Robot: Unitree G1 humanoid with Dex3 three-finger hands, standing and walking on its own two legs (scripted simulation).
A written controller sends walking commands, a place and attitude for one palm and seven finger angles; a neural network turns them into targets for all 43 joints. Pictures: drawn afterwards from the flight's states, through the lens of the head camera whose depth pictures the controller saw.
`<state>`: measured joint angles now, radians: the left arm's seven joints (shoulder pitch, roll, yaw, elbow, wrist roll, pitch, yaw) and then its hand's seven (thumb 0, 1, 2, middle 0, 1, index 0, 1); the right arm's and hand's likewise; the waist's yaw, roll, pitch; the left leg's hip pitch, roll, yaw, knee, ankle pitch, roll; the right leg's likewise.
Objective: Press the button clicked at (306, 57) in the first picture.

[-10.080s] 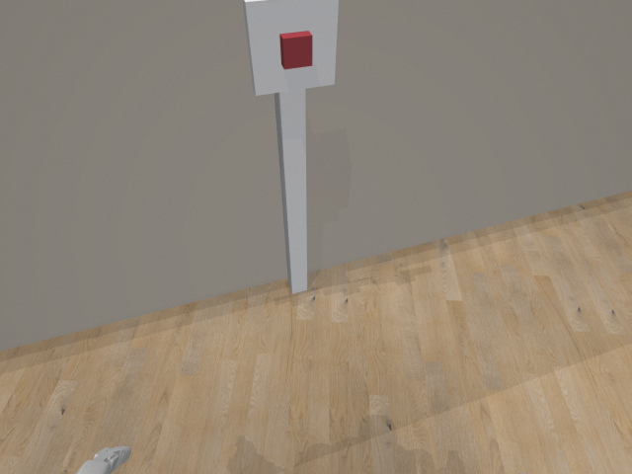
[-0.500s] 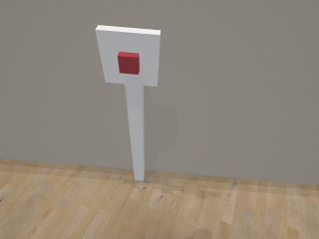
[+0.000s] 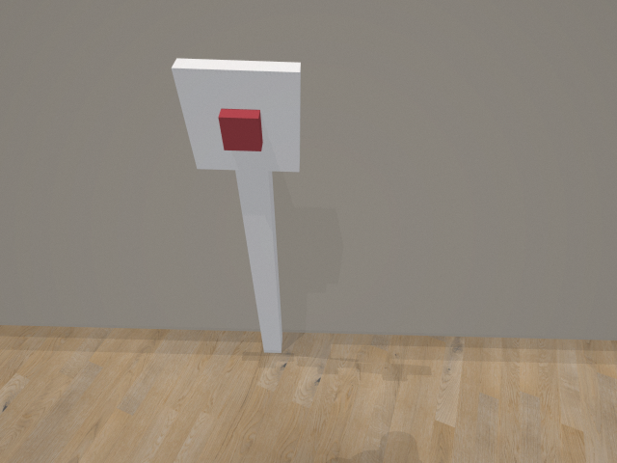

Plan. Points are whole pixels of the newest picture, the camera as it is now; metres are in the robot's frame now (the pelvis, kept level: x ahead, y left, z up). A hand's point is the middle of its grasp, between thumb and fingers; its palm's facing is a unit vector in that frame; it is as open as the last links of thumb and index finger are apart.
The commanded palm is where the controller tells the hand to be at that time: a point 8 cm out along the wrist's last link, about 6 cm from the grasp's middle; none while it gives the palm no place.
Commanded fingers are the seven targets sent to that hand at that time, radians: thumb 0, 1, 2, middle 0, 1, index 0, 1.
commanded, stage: look again from close up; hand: left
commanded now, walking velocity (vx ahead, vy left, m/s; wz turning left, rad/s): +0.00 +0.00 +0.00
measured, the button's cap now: (242, 129) +0.54 +0.14 +0.15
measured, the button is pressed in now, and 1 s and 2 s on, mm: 0 0 0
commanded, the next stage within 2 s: shuffle to correct the standing spot in 0.46 s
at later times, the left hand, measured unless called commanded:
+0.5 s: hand out of the picture +0.00 +0.16 -0.18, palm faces +0.02 -0.98 -0.20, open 7.4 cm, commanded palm none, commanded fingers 0.00 0.90 0.90 -0.20 -0.30 -0.20 -0.30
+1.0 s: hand out of the picture +0.02 +0.10 -0.19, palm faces +0.06 -0.98 -0.17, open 7.4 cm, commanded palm none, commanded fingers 0.00 0.90 0.90 -0.20 -0.30 -0.20 -0.30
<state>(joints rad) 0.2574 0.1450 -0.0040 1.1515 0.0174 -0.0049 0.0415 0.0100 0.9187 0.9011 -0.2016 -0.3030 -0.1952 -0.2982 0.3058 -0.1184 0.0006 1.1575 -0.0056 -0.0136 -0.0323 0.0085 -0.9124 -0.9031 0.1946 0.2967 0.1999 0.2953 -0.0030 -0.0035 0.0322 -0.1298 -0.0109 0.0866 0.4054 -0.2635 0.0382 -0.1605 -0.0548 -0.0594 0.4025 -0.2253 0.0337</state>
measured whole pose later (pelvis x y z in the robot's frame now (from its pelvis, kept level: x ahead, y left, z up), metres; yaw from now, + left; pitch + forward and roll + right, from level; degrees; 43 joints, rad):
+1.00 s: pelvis +0.05 -0.05 -0.01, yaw +1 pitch +1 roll +0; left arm 0.33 0.11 0.01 1.11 0.03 -0.04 0.03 0.00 0.90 0.90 -0.20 -0.30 -0.19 -0.30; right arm 0.28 -0.14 -0.01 1.11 -0.01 0.00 -0.04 0.01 -0.91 -0.90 0.19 0.30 0.20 0.30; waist 0.01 0.02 0.06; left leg -0.25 0.05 0.05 0.66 -0.45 0.00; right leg -0.18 0.01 -0.11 0.55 -0.38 -0.05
